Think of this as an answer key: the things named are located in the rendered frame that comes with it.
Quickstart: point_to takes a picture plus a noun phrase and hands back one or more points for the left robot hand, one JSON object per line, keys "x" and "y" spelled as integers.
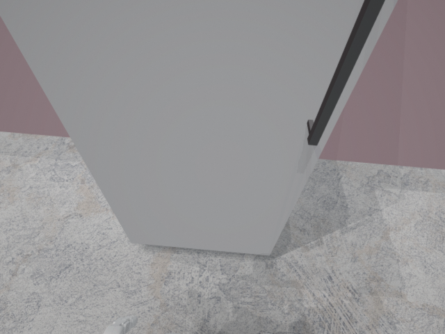
{"x": 122, "y": 325}

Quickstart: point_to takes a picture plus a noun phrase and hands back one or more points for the handle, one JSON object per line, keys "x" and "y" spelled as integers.
{"x": 360, "y": 32}

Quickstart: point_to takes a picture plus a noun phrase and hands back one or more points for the fridge door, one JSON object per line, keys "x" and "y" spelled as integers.
{"x": 191, "y": 115}

